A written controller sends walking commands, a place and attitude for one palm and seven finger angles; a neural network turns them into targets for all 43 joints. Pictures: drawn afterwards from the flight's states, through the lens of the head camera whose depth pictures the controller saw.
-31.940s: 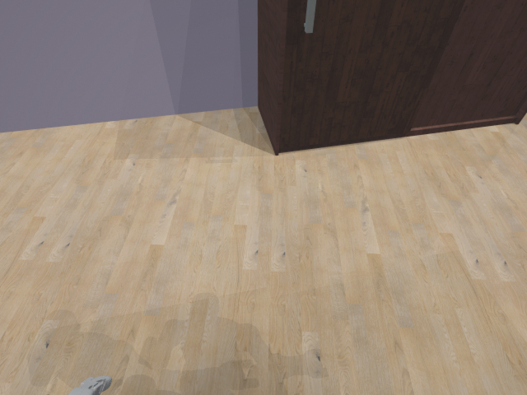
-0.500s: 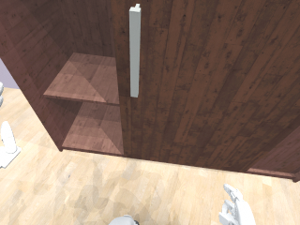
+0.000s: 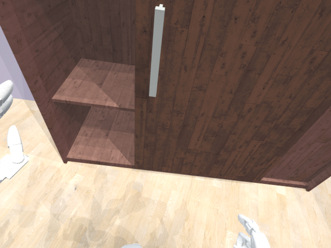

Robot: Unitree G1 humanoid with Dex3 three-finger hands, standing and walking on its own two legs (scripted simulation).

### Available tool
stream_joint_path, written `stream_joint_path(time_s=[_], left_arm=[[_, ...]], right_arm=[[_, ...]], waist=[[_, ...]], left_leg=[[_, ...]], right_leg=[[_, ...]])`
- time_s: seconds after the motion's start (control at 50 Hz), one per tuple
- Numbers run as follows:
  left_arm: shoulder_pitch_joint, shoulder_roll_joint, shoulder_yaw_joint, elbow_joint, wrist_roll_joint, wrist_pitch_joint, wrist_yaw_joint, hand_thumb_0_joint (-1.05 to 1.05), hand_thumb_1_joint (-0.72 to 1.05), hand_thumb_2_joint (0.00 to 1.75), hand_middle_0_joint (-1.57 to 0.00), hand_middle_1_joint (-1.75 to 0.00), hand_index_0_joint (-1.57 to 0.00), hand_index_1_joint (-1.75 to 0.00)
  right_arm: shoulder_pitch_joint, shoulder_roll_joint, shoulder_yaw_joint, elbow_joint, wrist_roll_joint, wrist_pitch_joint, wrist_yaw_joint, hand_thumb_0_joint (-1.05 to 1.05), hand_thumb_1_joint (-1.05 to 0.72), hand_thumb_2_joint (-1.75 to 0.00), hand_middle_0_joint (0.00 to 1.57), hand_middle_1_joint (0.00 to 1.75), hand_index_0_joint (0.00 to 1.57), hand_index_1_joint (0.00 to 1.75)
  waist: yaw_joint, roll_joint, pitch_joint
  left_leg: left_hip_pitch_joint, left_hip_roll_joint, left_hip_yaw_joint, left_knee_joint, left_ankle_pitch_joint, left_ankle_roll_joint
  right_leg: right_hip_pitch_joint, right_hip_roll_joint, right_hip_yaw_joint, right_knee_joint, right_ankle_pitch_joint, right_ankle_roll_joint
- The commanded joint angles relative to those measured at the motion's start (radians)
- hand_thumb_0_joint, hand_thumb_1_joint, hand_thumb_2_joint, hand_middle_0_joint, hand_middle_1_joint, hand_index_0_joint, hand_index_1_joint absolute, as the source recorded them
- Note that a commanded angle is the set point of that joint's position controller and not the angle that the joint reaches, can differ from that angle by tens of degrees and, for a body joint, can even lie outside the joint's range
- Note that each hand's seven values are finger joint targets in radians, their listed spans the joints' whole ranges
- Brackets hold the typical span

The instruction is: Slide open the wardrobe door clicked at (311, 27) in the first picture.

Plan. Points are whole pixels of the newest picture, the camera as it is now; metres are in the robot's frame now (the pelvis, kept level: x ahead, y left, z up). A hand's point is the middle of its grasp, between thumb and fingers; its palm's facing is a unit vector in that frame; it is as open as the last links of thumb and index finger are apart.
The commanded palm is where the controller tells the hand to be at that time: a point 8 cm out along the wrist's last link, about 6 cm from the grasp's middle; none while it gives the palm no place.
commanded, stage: stop stepping back and stand still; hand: left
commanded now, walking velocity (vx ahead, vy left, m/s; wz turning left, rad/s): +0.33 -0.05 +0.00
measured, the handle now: (156, 55) +0.70 +0.15 +0.13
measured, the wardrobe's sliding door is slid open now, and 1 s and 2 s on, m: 0.45 0.45 0.45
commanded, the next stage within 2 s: let the arm hang, fingers relaxed in 1.24 s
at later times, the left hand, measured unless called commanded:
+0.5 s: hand out of the picture +0.12 +0.33 +0.18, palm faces +0.53 -0.76 -0.37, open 7.4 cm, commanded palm +0.07 +0.33 +0.20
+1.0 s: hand out of the picture +0.16 +0.34 +0.16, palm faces +0.38 -0.76 -0.52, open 7.4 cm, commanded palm +0.09 +0.37 +0.20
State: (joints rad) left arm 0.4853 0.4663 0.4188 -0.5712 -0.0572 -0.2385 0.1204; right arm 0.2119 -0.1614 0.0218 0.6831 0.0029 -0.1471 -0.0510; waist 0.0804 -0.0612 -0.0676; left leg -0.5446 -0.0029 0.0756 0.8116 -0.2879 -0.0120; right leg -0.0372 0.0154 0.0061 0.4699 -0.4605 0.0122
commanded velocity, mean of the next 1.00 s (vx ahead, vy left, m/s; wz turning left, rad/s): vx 0.10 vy -0.08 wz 0.00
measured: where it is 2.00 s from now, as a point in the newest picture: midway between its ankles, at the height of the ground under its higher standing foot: outside the picture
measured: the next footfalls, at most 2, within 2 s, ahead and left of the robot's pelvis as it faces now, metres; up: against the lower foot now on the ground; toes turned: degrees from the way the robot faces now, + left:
left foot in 0.02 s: +0.09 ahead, +0.07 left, +0.00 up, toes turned +3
right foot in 0.34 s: +0.01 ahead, -0.03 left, +0.00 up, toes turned -7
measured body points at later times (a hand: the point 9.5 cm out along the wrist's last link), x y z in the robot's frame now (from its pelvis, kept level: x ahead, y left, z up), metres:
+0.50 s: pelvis -0.08 +0.03 +0.02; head -0.11 +0.05 +0.47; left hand +0.09 +0.36 +0.20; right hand +0.04 -0.23 -0.07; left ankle -0.05 +0.17 -0.65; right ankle -0.09 -0.06 -0.72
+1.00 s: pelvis -0.05 +0.07 +0.01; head -0.02 +0.06 +0.46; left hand +0.13 +0.37 +0.19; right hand +0.10 -0.15 -0.09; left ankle -0.08 +0.20 -0.71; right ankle -0.03 -0.02 -0.72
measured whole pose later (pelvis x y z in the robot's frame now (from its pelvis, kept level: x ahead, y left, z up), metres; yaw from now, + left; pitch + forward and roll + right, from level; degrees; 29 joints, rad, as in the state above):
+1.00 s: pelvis -0.05 +0.07 +0.01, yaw +0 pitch +1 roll -1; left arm 0.55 0.41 0.42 -0.45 -0.04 -0.16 0.14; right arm 0.21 -0.18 0.01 0.65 0.00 -0.11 -0.04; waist 0.00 0.03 0.03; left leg -0.32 0.06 0.05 0.73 -0.43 -0.01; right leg -0.31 -0.01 -0.13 0.57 -0.28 -0.05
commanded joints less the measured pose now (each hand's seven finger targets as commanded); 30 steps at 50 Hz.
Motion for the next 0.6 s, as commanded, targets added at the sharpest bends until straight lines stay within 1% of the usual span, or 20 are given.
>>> stream_joint_path(time_s=[0.0, 0.02, 0.04, 0.06, 0.08, 0.12, 0.16, 0.2, 0.22, 0.26, 0.28, 0.3, 0.32, 0.34, 0.36, 0.38, 0.44, 0.52, 0.56, 0.58], left_arm=[[-0.126, 0.108, 0.073, 0.024, 0.003, 0.044, 0.024, 0.00, 0.90, 0.90, -0.20, -0.30, -0.20, -0.30], [-0.197, 0.121, 0.062, -0.035, 0.000, 0.031, 0.022, 0.00, 0.90, 0.90, -0.20, -0.30, -0.20, -0.30], [-0.254, 0.143, 0.065, -0.038, 0.004, 0.017, 0.017, 0.00, 0.90, 0.90, -0.20, -0.30, -0.20, -0.30], [-0.204, 0.155, 0.086, -0.029, 0.003, 0.008, 0.024, 0.00, 0.90, 0.90, -0.20, -0.30, -0.20, -0.30], [-0.191, 0.164, 0.082, -0.103, 0.001, 0.009, 0.023, 0.00, 0.90, 0.90, -0.20, -0.30, -0.20, -0.30], [-0.044, 0.152, 0.097, -0.185, 0.003, 0.016, 0.025, 0.00, 0.90, 0.90, -0.20, -0.30, -0.20, -0.30], [0.071, 0.156, 0.125, -0.257, 0.009, 0.009, 0.028, 0.00, 0.90, 0.90, -0.20, -0.30, -0.20, -0.30], [0.134, 0.152, 0.132, -0.264, 0.024, 0.013, 0.038, 0.00, 0.90, 0.90, -0.20, -0.30, -0.20, -0.30], [0.133, 0.166, 0.146, -0.247, 0.026, 0.016, 0.045, 0.00, 0.90, 0.90, -0.20, -0.30, -0.20, -0.30], [0.132, 0.174, 0.160, -0.175, 0.029, 0.033, 0.053, 0.00, 0.90, 0.90, -0.20, -0.30, -0.20, -0.30], [0.112, 0.175, 0.162, -0.128, 0.034, 0.049, 0.054, 0.00, 0.90, 0.90, -0.20, -0.30, -0.20, -0.30], [0.054, 0.187, 0.166, -0.108, 0.041, 0.055, 0.052, 0.00, 0.90, 0.90, -0.20, -0.30, -0.20, -0.30], [-0.035, 0.182, 0.162, -0.113, 0.025, 0.044, 0.046, 0.00, 0.90, 0.90, -0.20, -0.30, -0.20, -0.30], [-0.100, 0.183, 0.183, -0.078, 0.024, 0.032, 0.044, 0.00, 0.90, 0.90, -0.20, -0.30, -0.20, -0.30], [-0.203, 0.286, 0.250, -0.078, 0.016, 0.009, 0.040, 0.00, 0.90, 0.90, -0.20, -0.30, -0.20, -0.30], [-0.124, 0.139, 0.138, 0.088, 0.031, 0.014, 0.038, 0.00, 0.90, 0.90, -0.20, -0.30, -0.20, -0.30], [-0.191, 0.047, -0.003, 0.082, 0.035, 0.031, 0.038, 0.00, 0.90, 0.90, -0.20, -0.30, -0.20, -0.30], [-0.189, 0.084, -0.004, -0.070, 0.057, 0.017, 0.060, 0.00, 0.90, 0.90, -0.20, -0.30, -0.20, -0.30], [-0.165, 0.135, 0.055, -0.152, 0.047, 0.005, 0.065, 0.00, 0.90, 0.90, -0.20, -0.30, -0.20, -0.30], [-0.154, 0.155, 0.083, -0.206, 0.037, -0.004, 0.066, 0.00, 0.90, 0.90, -0.20, -0.30, -0.20, -0.30]], right_arm=[[-0.060, -0.197, -0.061, -0.156, 0.017, -0.045, -0.043, 0.00, -0.90, -0.90, 0.20, 0.30, 0.20, 0.30], [-0.069, -0.207, -0.056, -0.177, 0.008, -0.050, -0.037, 0.00, -0.90, -0.90, 0.20, 0.30, 0.20, 0.30], [-0.078, -0.197, -0.049, -0.180, 0.008, -0.060, -0.027, 0.00, -0.90, -0.90, 0.20, 0.30, 0.20, 0.30], [-0.071, -0.165, -0.039, -0.176, -0.005, -0.068, -0.026, 0.00, -0.90, -0.90, 0.20, 0.30, 0.20, 0.30], [-0.085, -0.172, -0.042, -0.175, -0.017, -0.069, -0.020, 0.00, -0.90, -0.90, 0.20, 0.30, 0.20, 0.30], [-0.100, -0.167, -0.048, -0.192, -0.020, -0.061, -0.006, 0.00, -0.90, -0.90, 0.20, 0.30, 0.20, 0.30], [-0.125, -0.168, -0.051, -0.212, -0.026, -0.054, -0.001, 0.00, -0.90, -0.90, 0.20, 0.30, 0.20, 0.30], [-0.115, -0.168, -0.058, -0.226, -0.030, -0.038, 0.000, 0.00, -0.90, -0.90, 0.20, 0.30, 0.20, 0.30], [-0.108, -0.163, -0.061, -0.232, -0.031, -0.028, -0.005, 0.00, -0.90, -0.90, 0.20, 0.30, 0.20, 0.30], [-0.090, -0.157, -0.070, -0.225, -0.032, -0.006, -0.022, 0.00, -0.90, -0.90, 0.20, 0.30, 0.20, 0.30], [-0.077, -0.152, -0.080, -0.212, -0.029, 0.004, -0.027, 0.00, -0.90, -0.90, 0.20, 0.30, 0.20, 0.30], [-0.071, -0.155, -0.095, -0.201, -0.015, 0.014, -0.027, 0.00, -0.90, -0.90, 0.20, 0.30, 0.20, 0.30], [-0.079, -0.178, -0.099, -0.192, -0.008, 0.010, -0.038, 0.00, -0.90, -0.90, 0.20, 0.30, 0.20, 0.30], [-0.069, -0.184, -0.099, -0.153, -0.025, 0.011, -0.037, 0.00, -0.90, -0.90, 0.20, 0.30, 0.20, 0.30], [-0.081, -0.173, -0.076, -0.146, -0.039, 0.006, -0.010, 0.00, -0.90, -0.90, 0.20, 0.30, 0.20, 0.30], [-0.063, -0.137, -0.076, -0.133, -0.031, 0.020, -0.028, 0.00, -0.90, -0.90, 0.20, 0.30, 0.20, 0.30], [-0.096, -0.169, -0.080, -0.138, -0.009, 0.000, -0.045, 0.00, -0.90, -0.90, 0.20, 0.30, 0.20, 0.30], [-0.084, -0.160, -0.062, -0.153, -0.029, -0.038, -0.057, 0.00, -0.90, -0.90, 0.20, 0.30, 0.20, 0.30], [-0.056, -0.162, -0.066, -0.162, -0.031, -0.049, -0.064, 0.00, -0.90, -0.90, 0.20, 0.30, 0.20, 0.30], [-0.041, -0.177, -0.071, -0.177, -0.025, -0.052, -0.065, 0.00, -0.90, -0.90, 0.20, 0.30, 0.20, 0.30]], waist=[[-0.116, 0.280, -0.013], [-0.104, 0.442, -0.019], [-0.097, 0.375, 0.045], [-0.092, 0.220, 0.033], [-0.087, 0.146, 0.017], [-0.064, 0.135, 0.010], [-0.046, 0.330, -0.023], [-0.047, 0.459, -0.013], [-0.052, 0.450, -0.014], [-0.042, 0.267, -0.022], [-0.042, 0.072, -0.014], [-0.052, -0.205, 0.012], [-0.075, -0.220, 0.098], [-0.105, -0.100, 0.137], [-0.136, -0.146, 0.109], [-0.117, -0.041, 0.045], [-0.100, 0.022, 0.110], [-0.072, -0.098, 0.087], [-0.090, -0.048, 0.036], [-0.102, 0.100, 0.022]], left_leg=[[0.480, 0.096, -0.165, -0.356, 0.403, 0.076], [0.479, 0.229, -0.348, -0.445, 0.487, 0.116], [0.387, 0.282, -0.482, -0.544, 0.261, 0.133], [0.402, 0.306, -0.545, -0.599, 0.163, 0.097], [0.325, 0.316, -0.549, -0.659, -0.021, 0.055], [0.167, 0.257, -0.381, -0.765, -0.352, -0.017], [0.045, 0.188, -0.222, -0.797, -0.428, -0.056], [-0.035, 0.165, -0.141, -0.787, -0.466, -0.040], [-0.068, 0.171, -0.141, -0.747, -0.474, -0.018], [-0.097, 0.137, -0.119, -0.557, -0.434, -0.019], [-0.112, 0.070, -0.030, -0.308, -0.376, -0.015], [-0.106, -0.005, 0.022, 0.143, -0.238, -0.012], [-0.179, 0.004, -0.086, 0.406, -0.181, -0.014], [-0.171, 0.035, -0.119, 0.496, -0.140, -0.019], [0.013, 0.135, -0.167, 0.499, -0.078, -0.033], [-0.067, 0.070, -0.051, 0.363, -0.059, -0.018], [0.031, 0.075, -0.009, 0.162, -0.080, 0.003], [0.166, 0.058, 0.053, -0.143, -0.121, 0.024], [0.333, 0.045, 0.067, -0.333, -0.088, 0.029], [0.402, 0.097, -0.025, -0.427, -0.082, 0.054]], right_leg=[[-0.341, -0.064, -0.025, 0.282, 0.493, -0.013], [-0.398, 0.000, -0.023, 0.424, 0.077, 0.004], [-0.412, 0.018, 0.033, 0.492, -0.113, 0.001], [-0.441, 0.027, 0.043, 0.514, -0.090, -0.015], [-0.390, 0.006, 0.057, 0.513, -0.072, -0.016], [-0.232, 0.031, -0.017, 0.462, 0.031, -0.032], [-0.079, 0.070, -0.108, 0.403, 0.076, -0.039], [0.027, 0.093, -0.173, 0.317, 0.034, -0.049], [0.081, 0.087, -0.182, 0.249, -0.015, -0.059], [0.186, 0.076, -0.166, 0.035, -0.069, -0.084], [0.160, -0.010, -0.067, -0.101, -0.083, -0.121], [-0.057, -0.282, 0.296, -0.260, -0.220, -0.230], [-0.246, -0.425, 0.524, -0.374, -0.315, -0.296], [-0.344, -0.438, 0.493, -0.392, -0.278, -0.300], [-0.561, -0.435, 0.468, -0.350, -0.230, -0.284], [-0.313, -0.302, 0.274, -0.314, -0.344, -0.209], [-0.372, -0.288, 0.233, -0.315, -0.337, -0.168], [-0.262, -0.275, 0.156, -0.225, -0.128, -0.174], [-0.287, -0.207, 0.053, -0.091, -0.143, -0.131], [-0.324, -0.143, -0.006, 0.104, -0.041, -0.092]])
